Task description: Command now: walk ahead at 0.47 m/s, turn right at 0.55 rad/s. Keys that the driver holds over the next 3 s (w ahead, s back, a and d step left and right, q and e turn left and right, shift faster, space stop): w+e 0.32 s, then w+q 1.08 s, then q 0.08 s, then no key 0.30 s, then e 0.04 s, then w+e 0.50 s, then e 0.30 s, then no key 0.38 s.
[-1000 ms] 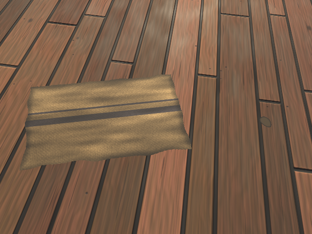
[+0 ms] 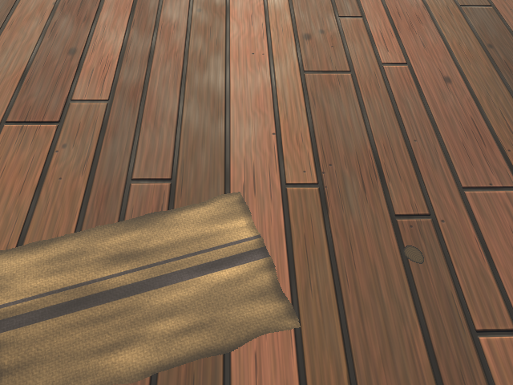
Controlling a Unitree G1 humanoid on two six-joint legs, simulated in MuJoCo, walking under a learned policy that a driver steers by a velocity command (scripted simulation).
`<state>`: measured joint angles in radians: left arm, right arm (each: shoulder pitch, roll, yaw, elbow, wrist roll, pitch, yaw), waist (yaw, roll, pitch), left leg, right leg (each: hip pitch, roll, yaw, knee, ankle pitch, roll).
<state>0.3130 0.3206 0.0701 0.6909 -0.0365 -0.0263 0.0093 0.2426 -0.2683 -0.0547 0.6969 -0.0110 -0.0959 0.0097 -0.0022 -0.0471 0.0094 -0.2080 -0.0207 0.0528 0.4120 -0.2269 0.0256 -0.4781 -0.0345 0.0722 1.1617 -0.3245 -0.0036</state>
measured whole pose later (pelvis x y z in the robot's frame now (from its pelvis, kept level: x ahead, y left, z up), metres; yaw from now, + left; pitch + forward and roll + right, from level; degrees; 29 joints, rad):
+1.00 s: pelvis +0.57 -0.06 -0.02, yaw +2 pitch +1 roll +0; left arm 0.26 0.30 0.04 0.75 -0.01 -0.09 0.00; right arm 0.19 -0.30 -0.06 0.65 0.02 -0.06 0.04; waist 0.00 0.00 0.07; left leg -0.41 -0.09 0.02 0.56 -0.18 0.10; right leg -0.33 -0.01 0.02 1.22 -0.42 -0.01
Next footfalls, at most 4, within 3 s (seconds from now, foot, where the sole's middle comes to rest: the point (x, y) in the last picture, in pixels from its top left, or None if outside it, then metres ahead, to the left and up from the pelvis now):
0.34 right None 0.34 -0.16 -0.78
0.88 left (258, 321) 0.67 0.00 -0.78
1.36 right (311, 235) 0.97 -0.17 -0.78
1.80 left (225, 226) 1.00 0.11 -0.78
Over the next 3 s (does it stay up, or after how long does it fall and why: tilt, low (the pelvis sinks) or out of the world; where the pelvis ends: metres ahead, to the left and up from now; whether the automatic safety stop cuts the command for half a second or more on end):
stays up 1.27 -0.04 -0.01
